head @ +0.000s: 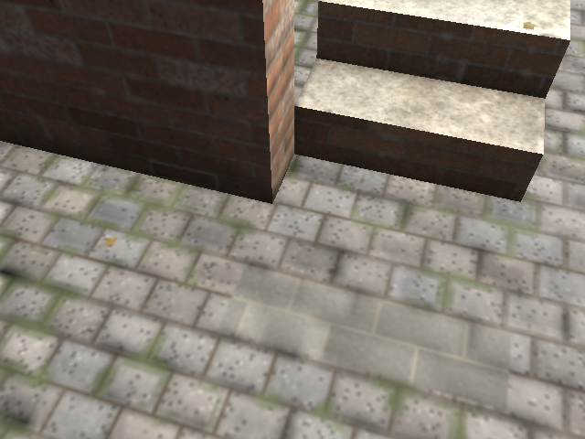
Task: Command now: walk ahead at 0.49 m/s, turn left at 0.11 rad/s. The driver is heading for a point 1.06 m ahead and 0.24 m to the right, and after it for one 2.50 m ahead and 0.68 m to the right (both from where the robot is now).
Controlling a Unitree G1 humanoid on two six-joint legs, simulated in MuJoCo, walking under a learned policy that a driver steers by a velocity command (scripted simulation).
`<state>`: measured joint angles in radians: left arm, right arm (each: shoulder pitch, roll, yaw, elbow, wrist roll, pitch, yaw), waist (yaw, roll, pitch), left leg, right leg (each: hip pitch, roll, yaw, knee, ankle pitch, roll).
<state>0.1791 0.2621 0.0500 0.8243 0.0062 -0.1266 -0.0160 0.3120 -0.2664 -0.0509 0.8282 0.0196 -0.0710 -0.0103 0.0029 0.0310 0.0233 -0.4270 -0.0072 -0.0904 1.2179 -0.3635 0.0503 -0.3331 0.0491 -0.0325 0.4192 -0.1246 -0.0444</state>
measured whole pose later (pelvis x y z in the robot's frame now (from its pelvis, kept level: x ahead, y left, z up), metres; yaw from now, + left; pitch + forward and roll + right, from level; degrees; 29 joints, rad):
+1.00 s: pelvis +0.48 -0.11 +0.00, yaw -29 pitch +2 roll +0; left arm 0.23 0.28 0.06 0.70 0.00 -0.05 -0.04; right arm 0.23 -0.30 -0.05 0.76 0.01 -0.11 -0.01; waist 0.00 0.03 0.04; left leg -0.53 0.11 -0.04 1.20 -0.32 -0.01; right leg -0.32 0.11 -0.01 0.47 -0.17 -0.11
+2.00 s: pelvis +0.95 -0.28 +0.01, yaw +0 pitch +1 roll -1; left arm 0.27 0.22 0.02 0.78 0.03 -0.09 0.01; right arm 0.19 -0.28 -0.06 0.70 -0.05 0.00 0.01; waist 0.02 0.07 0.04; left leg -0.54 -0.03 -0.06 1.16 -0.35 0.01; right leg -0.23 0.01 -0.09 0.39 -0.18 -0.03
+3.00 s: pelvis +1.17 -0.50 +0.08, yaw -27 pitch +0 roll +1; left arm 0.08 0.18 0.04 0.67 0.02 0.06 -0.02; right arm 0.25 -0.24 -0.08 0.75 0.01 -0.08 0.03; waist -0.06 0.01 0.12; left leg -0.48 0.08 -0.11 1.62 -0.10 -0.01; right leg -0.82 -0.01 -0.11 1.26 -0.44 -0.09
